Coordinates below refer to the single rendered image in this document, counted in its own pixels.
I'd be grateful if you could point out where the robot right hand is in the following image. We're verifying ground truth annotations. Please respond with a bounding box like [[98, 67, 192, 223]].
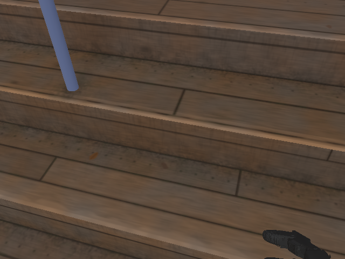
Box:
[[263, 230, 331, 259]]

